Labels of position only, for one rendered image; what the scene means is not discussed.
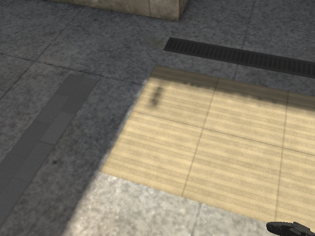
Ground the robot right hand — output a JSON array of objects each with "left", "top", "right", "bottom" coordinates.
[{"left": 266, "top": 221, "right": 315, "bottom": 236}]

